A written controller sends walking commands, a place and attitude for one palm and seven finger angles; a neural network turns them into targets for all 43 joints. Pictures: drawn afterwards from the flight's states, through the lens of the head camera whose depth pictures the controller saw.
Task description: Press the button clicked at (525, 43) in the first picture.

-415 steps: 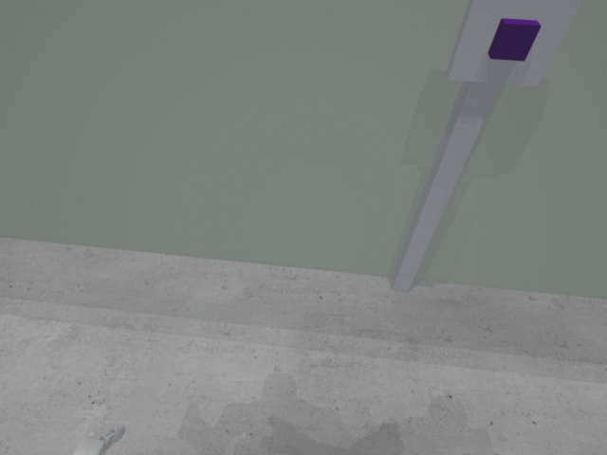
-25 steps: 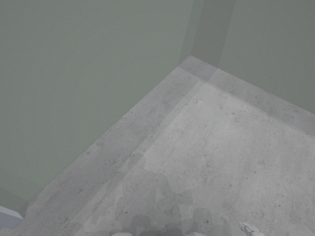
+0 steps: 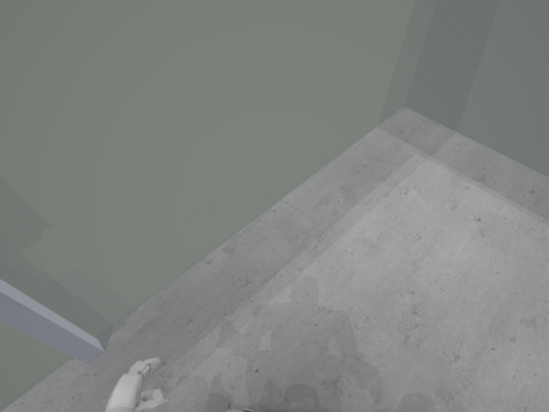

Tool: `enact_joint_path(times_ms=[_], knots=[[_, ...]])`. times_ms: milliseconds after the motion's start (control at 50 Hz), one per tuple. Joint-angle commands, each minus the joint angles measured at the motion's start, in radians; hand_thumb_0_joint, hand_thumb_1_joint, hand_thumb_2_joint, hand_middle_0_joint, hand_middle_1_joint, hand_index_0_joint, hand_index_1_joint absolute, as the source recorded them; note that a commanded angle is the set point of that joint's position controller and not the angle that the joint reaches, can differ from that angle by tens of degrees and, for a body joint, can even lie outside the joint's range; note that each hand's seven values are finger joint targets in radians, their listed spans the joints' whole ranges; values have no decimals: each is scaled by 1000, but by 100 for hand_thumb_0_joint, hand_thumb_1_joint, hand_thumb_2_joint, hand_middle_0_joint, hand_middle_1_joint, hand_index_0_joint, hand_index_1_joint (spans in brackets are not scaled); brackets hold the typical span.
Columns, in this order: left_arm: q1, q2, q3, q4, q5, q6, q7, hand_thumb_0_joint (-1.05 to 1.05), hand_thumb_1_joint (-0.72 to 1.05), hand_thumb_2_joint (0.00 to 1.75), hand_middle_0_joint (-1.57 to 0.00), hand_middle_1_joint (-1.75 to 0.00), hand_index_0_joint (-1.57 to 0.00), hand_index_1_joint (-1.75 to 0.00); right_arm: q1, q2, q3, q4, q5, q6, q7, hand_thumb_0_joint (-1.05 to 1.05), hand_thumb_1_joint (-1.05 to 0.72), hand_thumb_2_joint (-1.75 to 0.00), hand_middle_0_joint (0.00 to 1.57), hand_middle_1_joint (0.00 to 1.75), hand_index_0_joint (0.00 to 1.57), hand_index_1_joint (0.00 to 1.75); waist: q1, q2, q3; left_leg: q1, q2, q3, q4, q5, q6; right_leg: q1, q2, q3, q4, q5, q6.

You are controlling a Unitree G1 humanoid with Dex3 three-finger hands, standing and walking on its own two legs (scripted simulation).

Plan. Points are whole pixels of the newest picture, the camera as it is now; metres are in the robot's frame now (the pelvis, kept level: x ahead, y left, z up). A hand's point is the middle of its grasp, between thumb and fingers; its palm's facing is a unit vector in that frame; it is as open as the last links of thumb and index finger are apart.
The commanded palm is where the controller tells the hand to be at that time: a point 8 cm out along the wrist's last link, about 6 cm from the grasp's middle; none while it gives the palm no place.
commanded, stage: turn to face it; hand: left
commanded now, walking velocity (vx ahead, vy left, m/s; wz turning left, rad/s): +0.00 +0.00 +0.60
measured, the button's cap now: out of the picture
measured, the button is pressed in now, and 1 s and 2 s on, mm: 0 0 0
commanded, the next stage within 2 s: take the last steps up to it in 1.04 s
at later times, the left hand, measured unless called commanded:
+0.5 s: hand out of the picture -0.04 +0.27 -0.19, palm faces +0.35 -0.90 -0.26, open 7.4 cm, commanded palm none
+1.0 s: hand out of the picture +0.08 +0.27 -0.13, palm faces +0.49 -0.82 -0.29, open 7.4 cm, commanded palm none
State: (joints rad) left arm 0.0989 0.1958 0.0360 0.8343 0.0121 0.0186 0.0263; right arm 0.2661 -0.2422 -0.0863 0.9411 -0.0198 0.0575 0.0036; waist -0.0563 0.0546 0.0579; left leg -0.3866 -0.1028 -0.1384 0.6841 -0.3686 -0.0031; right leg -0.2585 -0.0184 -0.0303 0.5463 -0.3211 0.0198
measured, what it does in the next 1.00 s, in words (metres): steps on the spot, turning left: left foot, then right foot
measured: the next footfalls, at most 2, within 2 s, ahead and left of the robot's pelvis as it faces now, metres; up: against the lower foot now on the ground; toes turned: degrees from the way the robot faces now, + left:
left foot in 0.42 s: +0.00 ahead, +0.15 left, +0.00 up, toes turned +22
right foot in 0.96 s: +0.16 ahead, -0.03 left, +0.00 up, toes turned +28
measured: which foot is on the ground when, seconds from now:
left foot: up 0.00-0.40, down 0.42-0.98, up 1.00-1.00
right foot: down 0.00-0.42, up 0.44-0.94, down 0.96-1.00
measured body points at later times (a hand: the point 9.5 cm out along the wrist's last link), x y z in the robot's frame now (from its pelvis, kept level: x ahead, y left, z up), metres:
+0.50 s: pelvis +0.01 +0.05 -0.01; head +0.06 +0.10 +0.44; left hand -0.06 +0.32 -0.17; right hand +0.21 -0.16 -0.13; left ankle -0.03 +0.14 -0.73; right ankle -0.02 -0.11 -0.68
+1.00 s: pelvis +0.06 +0.03 +0.00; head +0.10 +0.02 +0.45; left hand +0.06 +0.31 -0.11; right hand +0.21 -0.17 -0.17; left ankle -0.03 +0.13 -0.72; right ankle +0.12 -0.05 -0.73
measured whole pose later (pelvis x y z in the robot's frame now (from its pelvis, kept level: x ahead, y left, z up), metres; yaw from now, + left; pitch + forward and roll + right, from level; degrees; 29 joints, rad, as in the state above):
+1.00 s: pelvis +0.06 +0.03 +0.00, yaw +32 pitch +0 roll +1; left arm 0.11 0.19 0.02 0.87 0.01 0.01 0.02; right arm 0.28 -0.23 -0.06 0.96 -0.02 0.04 -0.01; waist -0.05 0.06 0.06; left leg -0.26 -0.07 -0.13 0.67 -0.42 -0.01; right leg -0.29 -0.02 -0.06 0.59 -0.29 0.01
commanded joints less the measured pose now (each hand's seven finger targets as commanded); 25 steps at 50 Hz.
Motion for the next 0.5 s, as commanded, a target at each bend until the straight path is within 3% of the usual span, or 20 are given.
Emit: enact_joint_path(times_ms=[0, 40, 80, 200, 300, 320, 360, 380, 400, 420, 440, 460, 480], knots=[[33, 209, 56, -64, 1, -24, 20, 0, 90, 90, -20, -30, -20, -30, -23, -107, -39, -89, -5, -5, 8, 0, -90, -90, 20, 30, 20, 30, 35, -242, -67, -205, 82, 22, 486, -130, -43, 94, -391, 258, -281, 233, -144], [3, 164, 34, -66, -2, -27, 10, 0, 90, 90, -20, -30, -20, -30, 4, -102, -37, -56, -6, 4, 21, 0, -90, -90, 20, 30, 20, 30, 10, -221, -13, -211, 102, 67, 572, -6, -62, 70, -289, 93, -251, 274, -97], [35, 155, 35, -53, 1, -32, 9, 0, 90, 90, -20, -30, -20, -30, 6, -94, -33, -50, -2, 6, 25, 0, -90, -90, 20, 30, 20, 30, 16, -235, -18, -219, 113, 91, 579, 35, -75, 98, -275, 32, -238, 329, -90], [137, 201, 52, -9, 14, -26, 11, 0, 90, 90, -20, -30, -20, -30, -123, -84, -15, -83, 1, 8, 27, 0, -90, -90, 20, 30, 20, 30, 70, -251, -14, -190, 147, 156, 372, -37, -92, 171, -329, -25, -204, 411, -126], [204, 242, 66, 20, 20, -14, 5, 0, 90, 90, -20, -30, -20, -30, -182, -64, 6, -106, 9, -12, 28, 0, -90, -90, 20, 30, 20, 30, 111, -317, -58, -54, 120, 247, 87, -65, -62, 214, -339, -88, -93, 628, -114], [199, 247, 69, 21, 19, -12, 5, 0, 90, 90, -20, -30, -20, -30, -166, -68, 6, -108, 10, -16, 26, 0, -90, -90, 20, 30, 20, 30, 102, -328, -69, -16, 115, 256, 33, -45, -53, 209, -345, -98, -66, 641, -106], [176, 247, 72, 19, 8, -9, 2, 0, 90, 90, -20, -30, -20, -30, -77, -106, -2, -90, 6, -29, 24, 0, -90, -90, 20, 30, 20, 30, 47, -257, -134, 152, 107, 260, -187, 138, -36, 171, -325, -159, 80, 590, -50], [175, 216, 66, 8, 0, -6, -1, 0, 90, 90, -20, -30, -20, -30, 6, -181, -21, -71, 3, -42, 24, 0, -90, -90, 20, 30, 20, 30, 1, -57, -203, 374, 202, 130, -283, 376, 1, 8, -277, -178, 299, 408, 2], [150, 140, 47, -40, -9, -6, -11, 0, 90, 90, -20, -30, -20, -30, 84, -306, -52, -64, 3, -50, 15, 0, -90, -90, 20, 30, 20, 30, -43, 279, -241, 542, 494, -253, -272, 911, 139, -321, -117, -163, 530, -326, 88], [95, 148, 38, -59, 0, 7, -2, 0, 90, 90, -20, -30, -20, -30, 137, -321, -51, -35, 14, -41, 6, 0, -90, -90, 20, 30, 20, 30, -57, 190, -273, 527, 546, -234, -239, 1066, 221, -332, -119, -38, 618, -388, 74], [67, 148, 41, -52, 3, 12, 0, 0, 90, 90, -20, -30, -20, -30, 103, -282, -42, -35, 9, -42, -4, 0, -90, -90, 20, 30, 20, 30, -43, 137, -221, 483, 506, -164, -247, 997, 220, -346, -137, -16, 652, -324, 69], [59, 142, 45, -40, 1, 9, 0, 0, 90, 90, -20, -30, -20, -30, 52, -254, -35, -50, 6, -47, -15, 0, -90, -90, 20, 30, 20, 30, -29, 187, -193, 460, 446, -150, -238, 976, 203, -373, -135, -5, 672, -267, 77], [48, 158, 47, -24, 0, 7, -5, 0, 90, 90, -20, -30, -20, -30, -4, -218, -23, -68, 4, -47, -20, 0, -90, -90, 20, 30, 20, 30, -12, 158, -146, 393, 405, -106, -246, 922, 183, -361, -134, 11, 683, -201, 83]])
